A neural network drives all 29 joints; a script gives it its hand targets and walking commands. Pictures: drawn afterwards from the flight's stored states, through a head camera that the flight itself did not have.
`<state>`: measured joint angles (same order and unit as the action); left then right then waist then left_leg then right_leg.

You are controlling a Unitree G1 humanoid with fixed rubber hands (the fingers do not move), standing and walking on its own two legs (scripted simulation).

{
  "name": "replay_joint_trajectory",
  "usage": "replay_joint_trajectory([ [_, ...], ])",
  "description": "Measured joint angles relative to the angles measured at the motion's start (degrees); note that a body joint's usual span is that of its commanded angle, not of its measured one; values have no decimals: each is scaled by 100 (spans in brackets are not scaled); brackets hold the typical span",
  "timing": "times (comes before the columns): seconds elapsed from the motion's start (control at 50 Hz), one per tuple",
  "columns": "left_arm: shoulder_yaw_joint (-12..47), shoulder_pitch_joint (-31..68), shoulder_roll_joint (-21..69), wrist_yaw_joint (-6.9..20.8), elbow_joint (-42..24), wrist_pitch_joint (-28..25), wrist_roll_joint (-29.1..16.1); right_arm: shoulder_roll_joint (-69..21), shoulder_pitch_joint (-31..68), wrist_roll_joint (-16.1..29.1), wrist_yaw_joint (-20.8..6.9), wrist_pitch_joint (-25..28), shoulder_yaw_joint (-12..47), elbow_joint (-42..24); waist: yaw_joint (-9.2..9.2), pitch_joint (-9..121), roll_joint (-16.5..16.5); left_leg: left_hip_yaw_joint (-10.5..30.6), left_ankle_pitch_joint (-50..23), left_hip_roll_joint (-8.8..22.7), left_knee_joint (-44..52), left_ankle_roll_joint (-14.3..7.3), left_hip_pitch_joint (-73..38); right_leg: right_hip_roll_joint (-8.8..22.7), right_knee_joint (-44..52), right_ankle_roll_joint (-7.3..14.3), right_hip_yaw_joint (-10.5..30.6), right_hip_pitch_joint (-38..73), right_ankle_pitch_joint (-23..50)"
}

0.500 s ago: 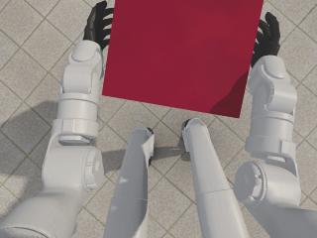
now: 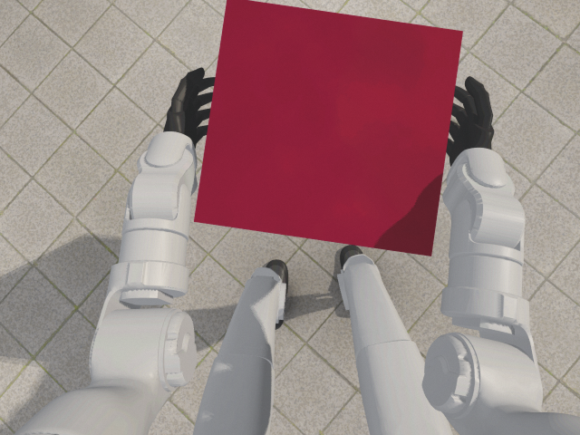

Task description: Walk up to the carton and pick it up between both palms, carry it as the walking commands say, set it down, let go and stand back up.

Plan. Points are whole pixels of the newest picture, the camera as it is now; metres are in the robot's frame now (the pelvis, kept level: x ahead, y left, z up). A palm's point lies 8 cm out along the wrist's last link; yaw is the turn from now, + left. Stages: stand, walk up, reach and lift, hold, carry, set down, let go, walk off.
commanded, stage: reach and lift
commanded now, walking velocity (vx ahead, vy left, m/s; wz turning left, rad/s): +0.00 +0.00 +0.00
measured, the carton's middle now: (319, 148) +0.43 -0.04 -0.13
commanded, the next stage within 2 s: none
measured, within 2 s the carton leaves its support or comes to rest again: neither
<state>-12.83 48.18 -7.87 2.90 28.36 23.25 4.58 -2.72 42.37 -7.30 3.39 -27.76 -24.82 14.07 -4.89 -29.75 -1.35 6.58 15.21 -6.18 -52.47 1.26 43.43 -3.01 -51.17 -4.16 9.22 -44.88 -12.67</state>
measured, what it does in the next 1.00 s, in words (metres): rises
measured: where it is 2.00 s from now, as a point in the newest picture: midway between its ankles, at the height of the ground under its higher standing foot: (317, 299)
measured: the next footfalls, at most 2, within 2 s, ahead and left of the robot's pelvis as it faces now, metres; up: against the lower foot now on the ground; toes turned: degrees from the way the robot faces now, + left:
none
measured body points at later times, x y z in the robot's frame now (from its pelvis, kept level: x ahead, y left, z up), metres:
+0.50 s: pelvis +0.04 +0.00 +0.04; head +0.14 -0.03 +0.48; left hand +0.44 +0.13 +0.03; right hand +0.38 -0.22 +0.02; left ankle +0.12 +0.12 -0.68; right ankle +0.14 -0.14 -0.68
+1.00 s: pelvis +0.13 +0.00 +0.07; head +0.11 +0.00 +0.52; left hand +0.43 +0.14 +0.07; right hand +0.38 -0.21 +0.08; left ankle +0.12 +0.12 -0.68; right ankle +0.14 -0.14 -0.68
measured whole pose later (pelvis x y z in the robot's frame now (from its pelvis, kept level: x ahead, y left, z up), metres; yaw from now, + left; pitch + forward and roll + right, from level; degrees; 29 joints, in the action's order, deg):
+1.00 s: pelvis +0.13 +0.00 +0.07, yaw +2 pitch -1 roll -1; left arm -5.9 11.8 0.4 4.6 19.5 37.4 8.8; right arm -7.3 5.7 -11.0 0.5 -41.2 -17.3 6.7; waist -6.6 2.5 -0.7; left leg 9.2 10.9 -2.8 -19.0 -0.4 6.9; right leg -0.5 -15.1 -2.1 6.3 -6.4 -7.9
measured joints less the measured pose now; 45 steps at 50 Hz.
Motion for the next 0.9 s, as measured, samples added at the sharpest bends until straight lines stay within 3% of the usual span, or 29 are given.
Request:
replay_joint_trajectory([
  [0.3, 67, -590, 198, 48, -144, 98, 94, -45, -670, -77, -23, -112, 225, -181, -21, 167, -66, 49, -369, 26, 1037, -48, -1085, 113, 1016, 10, 16, 1087, 334],
  [0.5, -58, -1238, 474, 159, 642, 464, 504, -246, -1319, -475, -176, -392, 52, 673, -31, 2419, -77, 107, -526, 89, 1719, -44, -1050, 151, 1644, 78, -22, 1028, 466],
  [0.6, -283, -1307, 517, 308, 1276, 573, 772, -330, -1446, -702, -176, -595, -59, 1131, -130, 3057, -40, 133, -357, 194, 1929, -92, -1642, 134, 1898, 156, -124, 1654, 344],
  [0.68, -429, -1444, 593, 435, 1345, 717, 1008, -436, -1594, -836, -202, -755, -140, 1164, -188, 3209, -47, 141, -267, 284, 2127, -90, -2242, 111, 2165, 205, -183, 2290, 268],
  [0.78, -173, -1941, 674, 503, 864, 961, 963, -518, -2214, -807, -240, -953, 97, 634, -144, 3218, -7, 168, -308, 344, 2630, -75, -2930, 132, 2710, 234, -209, 3004, 314],
  [0.9, 450, -2984, 725, 395, -207, 1209, 648, -509, -3197, -579, -249, -1175, 595, -287, -136, 3234, 22, 245, -409, 347, 3169, -133, -3440, 208, 3347, 228, -273, 3587, 426],
])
